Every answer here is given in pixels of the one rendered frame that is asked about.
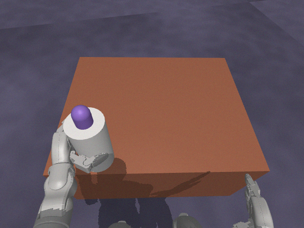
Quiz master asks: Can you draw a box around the bottle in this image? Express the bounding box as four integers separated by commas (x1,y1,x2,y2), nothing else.
63,105,114,172

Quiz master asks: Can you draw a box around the left robot hand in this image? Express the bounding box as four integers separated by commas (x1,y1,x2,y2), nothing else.
51,120,109,173

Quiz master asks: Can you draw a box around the left robot arm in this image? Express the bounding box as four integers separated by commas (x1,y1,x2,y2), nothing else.
33,162,77,228

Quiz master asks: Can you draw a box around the right robot hand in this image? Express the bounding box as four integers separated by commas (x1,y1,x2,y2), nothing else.
233,173,274,228

